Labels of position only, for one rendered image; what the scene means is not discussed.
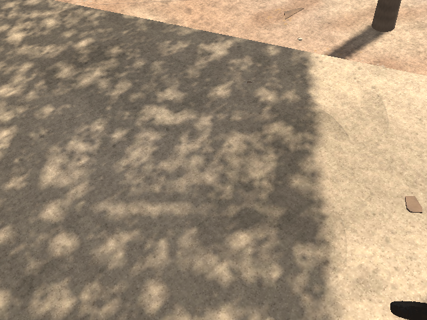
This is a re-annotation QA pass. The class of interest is robot right hand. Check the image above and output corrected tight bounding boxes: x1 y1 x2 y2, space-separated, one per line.
390 301 427 320

